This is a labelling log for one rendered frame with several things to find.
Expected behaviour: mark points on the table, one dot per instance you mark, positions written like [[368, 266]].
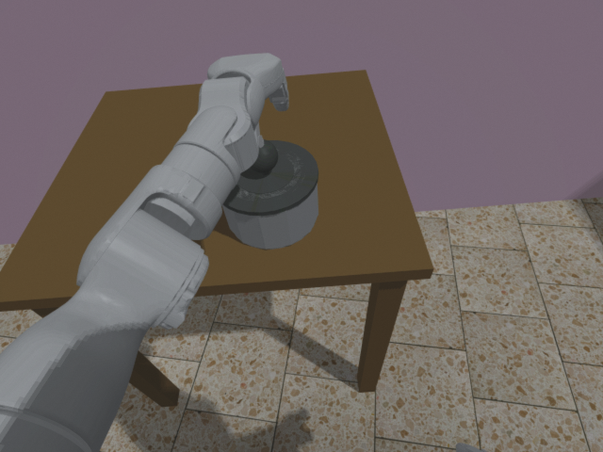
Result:
[[366, 230]]

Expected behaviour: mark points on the lid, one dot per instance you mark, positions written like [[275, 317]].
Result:
[[288, 184]]

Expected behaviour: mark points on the left robot upper arm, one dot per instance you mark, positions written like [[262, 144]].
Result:
[[62, 380]]

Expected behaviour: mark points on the left robot hand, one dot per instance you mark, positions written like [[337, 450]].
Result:
[[268, 69]]

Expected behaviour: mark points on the left robot forearm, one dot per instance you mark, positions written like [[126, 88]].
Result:
[[187, 191]]

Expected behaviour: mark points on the knob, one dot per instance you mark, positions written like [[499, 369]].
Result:
[[267, 158]]

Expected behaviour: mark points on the pot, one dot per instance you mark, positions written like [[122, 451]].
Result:
[[278, 230]]

